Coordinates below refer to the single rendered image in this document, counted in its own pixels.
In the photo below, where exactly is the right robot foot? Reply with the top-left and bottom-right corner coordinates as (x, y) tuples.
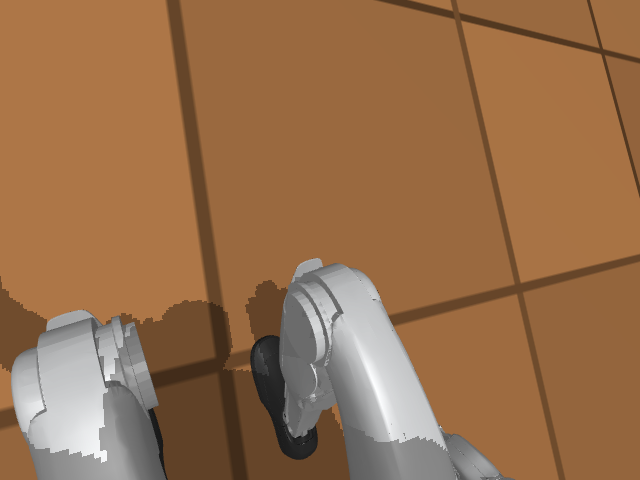
(250, 335), (318, 460)

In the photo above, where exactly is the right robot hand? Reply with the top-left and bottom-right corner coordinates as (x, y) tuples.
(438, 424), (504, 480)

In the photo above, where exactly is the left robot foot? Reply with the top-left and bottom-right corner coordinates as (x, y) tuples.
(148, 408), (168, 480)

